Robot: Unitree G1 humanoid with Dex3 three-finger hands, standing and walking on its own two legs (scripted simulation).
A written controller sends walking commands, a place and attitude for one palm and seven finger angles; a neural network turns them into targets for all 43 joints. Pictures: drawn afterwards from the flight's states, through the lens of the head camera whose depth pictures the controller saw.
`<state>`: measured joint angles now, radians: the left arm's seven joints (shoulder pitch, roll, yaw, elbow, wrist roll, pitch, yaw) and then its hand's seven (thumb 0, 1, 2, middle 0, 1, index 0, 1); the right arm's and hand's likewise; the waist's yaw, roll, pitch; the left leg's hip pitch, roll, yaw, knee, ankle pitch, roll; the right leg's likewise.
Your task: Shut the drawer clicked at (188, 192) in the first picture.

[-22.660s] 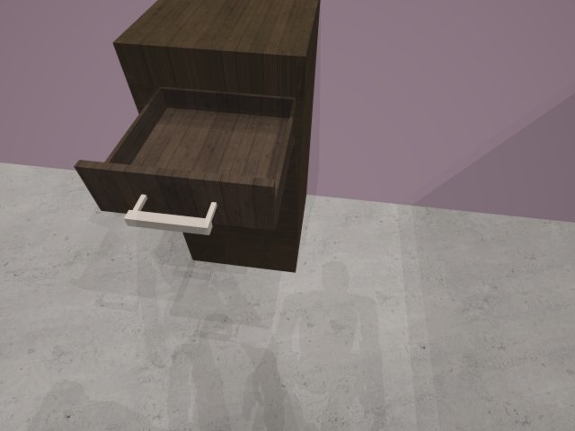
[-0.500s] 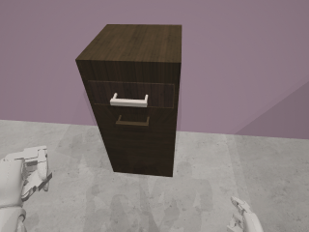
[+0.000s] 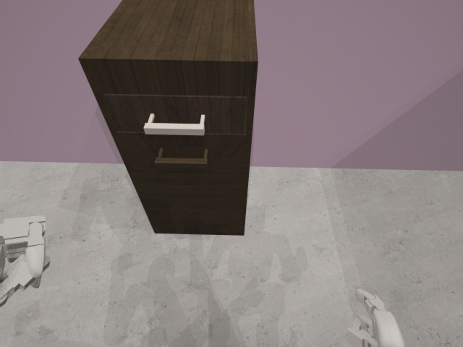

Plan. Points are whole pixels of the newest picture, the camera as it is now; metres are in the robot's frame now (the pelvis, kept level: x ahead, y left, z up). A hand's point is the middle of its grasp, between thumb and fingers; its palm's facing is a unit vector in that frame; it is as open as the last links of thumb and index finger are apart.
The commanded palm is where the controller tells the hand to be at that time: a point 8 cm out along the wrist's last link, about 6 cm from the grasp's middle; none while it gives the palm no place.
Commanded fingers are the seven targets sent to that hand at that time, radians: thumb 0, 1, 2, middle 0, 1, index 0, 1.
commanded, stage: step back with the hand held close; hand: left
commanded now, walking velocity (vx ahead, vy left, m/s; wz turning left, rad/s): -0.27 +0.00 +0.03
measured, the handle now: (176, 123) +0.67 +0.20 -0.04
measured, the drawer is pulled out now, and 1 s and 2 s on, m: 0.00 0.00 0.00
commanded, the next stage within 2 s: stop stepping back and stand still in 0.84 s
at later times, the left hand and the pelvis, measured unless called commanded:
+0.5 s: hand out of the picture +0.08 +0.26 +0.16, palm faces +0.43 -0.76 -0.49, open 3.2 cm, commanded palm +0.01 +0.30 +0.18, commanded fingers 0.00 0.90 0.90 -1.40 -1.60 -1.40 -1.60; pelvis -0.09 +0.01 -0.02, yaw +6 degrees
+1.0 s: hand out of the picture +0.00 +0.25 +0.17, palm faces +0.27 -0.87 -0.41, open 3.2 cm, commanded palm -0.08 +0.30 +0.18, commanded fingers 0.00 0.90 0.90 -1.40 -1.60 -1.40 -1.60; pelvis -0.21 +0.02 +0.00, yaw -1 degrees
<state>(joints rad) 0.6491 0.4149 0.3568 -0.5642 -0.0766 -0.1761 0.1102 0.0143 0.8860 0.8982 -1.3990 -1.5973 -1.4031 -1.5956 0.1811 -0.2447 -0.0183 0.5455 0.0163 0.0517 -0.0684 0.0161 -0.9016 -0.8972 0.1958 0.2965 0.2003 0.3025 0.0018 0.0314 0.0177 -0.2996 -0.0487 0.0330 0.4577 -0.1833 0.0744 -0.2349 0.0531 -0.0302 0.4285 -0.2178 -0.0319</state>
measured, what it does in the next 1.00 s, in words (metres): walks backwards: left foot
